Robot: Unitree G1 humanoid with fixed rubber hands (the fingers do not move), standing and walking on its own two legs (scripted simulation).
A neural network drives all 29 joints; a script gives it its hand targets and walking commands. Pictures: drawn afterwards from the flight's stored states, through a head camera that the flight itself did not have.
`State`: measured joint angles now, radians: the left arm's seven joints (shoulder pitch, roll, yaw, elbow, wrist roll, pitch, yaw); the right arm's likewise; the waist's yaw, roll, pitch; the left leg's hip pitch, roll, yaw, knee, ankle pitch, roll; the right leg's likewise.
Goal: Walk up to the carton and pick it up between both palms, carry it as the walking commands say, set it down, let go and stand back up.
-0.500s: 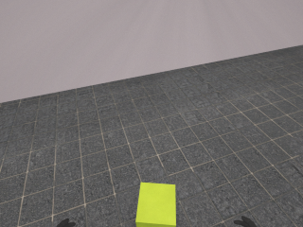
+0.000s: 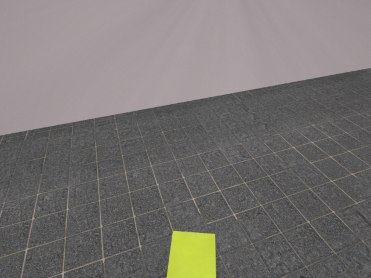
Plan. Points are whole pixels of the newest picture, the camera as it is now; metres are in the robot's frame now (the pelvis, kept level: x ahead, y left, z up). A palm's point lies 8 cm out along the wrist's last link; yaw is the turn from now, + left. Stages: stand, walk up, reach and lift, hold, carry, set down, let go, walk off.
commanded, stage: stand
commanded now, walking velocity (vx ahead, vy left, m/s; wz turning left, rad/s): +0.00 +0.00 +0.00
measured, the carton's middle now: (192, 267) +0.44 +0.00 -0.64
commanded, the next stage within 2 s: none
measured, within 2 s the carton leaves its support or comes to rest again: neither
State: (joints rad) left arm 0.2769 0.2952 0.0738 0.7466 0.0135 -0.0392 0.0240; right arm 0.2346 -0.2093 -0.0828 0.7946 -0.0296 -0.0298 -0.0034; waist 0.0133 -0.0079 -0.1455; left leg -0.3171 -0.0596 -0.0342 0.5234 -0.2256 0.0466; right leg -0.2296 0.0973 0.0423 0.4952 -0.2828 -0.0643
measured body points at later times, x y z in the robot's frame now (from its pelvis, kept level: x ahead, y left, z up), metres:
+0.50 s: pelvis -0.02 +0.01 +0.00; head -0.07 +0.02 +0.45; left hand +0.08 +0.30 -0.11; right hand +0.10 -0.25 -0.11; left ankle +0.03 +0.09 -0.74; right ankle -0.02 -0.08 -0.74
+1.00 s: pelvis -0.03 +0.01 +0.00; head -0.08 +0.02 +0.45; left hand +0.04 +0.31 -0.12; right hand +0.07 -0.25 -0.11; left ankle +0.03 +0.09 -0.74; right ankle -0.02 -0.08 -0.74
